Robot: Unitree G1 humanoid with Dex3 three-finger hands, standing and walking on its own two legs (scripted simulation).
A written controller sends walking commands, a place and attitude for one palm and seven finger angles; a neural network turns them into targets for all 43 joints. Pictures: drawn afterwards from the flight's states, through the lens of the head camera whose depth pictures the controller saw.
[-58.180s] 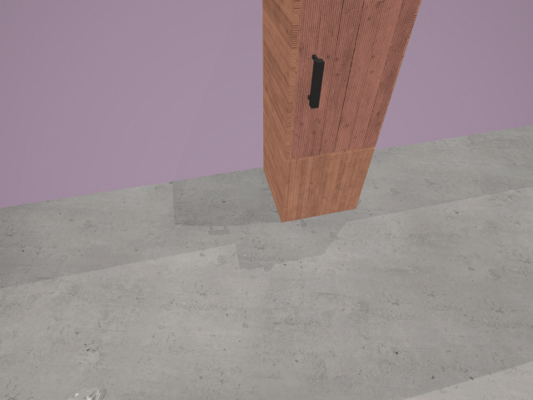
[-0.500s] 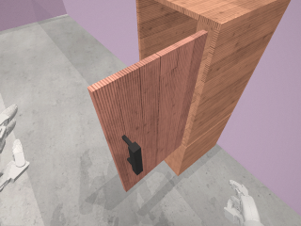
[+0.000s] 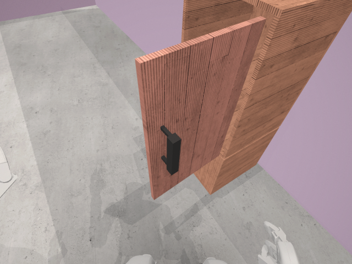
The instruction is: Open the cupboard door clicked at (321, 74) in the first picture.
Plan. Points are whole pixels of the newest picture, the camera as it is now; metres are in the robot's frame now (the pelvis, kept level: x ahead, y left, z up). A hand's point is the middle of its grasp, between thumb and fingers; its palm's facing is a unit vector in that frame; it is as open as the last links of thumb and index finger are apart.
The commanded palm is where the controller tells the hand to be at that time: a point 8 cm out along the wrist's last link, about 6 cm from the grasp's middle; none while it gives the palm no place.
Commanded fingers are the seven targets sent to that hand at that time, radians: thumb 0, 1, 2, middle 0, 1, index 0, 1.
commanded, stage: step back with the hand held close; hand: left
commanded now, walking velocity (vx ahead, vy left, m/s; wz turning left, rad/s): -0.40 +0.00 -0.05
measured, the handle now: (168, 150) +0.39 +0.05 +0.00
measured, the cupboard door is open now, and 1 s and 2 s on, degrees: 94 94 94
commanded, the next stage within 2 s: stop stepping back and stand still in 0.68 s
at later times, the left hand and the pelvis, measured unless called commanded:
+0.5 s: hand (26, 211) +0.15 +0.22 +0.18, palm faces +0.31 -0.83 -0.47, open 7.5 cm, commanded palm +0.08 +0.27 +0.20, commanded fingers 0.00 0.90 0.90 -0.20 -0.30 -0.20 -0.30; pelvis -0.09 -0.01 +0.01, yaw -5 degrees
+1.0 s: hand out of the picture +0.00 +0.23 +0.18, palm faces +0.42 -0.80 -0.42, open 7.5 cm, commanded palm -0.05 +0.27 +0.20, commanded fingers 0.00 0.90 0.90 -0.20 -0.30 -0.20 -0.30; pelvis -0.21 -0.02 +0.02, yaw -3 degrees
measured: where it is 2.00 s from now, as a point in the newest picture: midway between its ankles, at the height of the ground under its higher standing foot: outside the picture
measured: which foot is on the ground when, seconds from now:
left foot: down 0.00-0.78, up 0.80-1.00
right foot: down 0.00-0.14, up 0.16-0.38, down 0.40-1.00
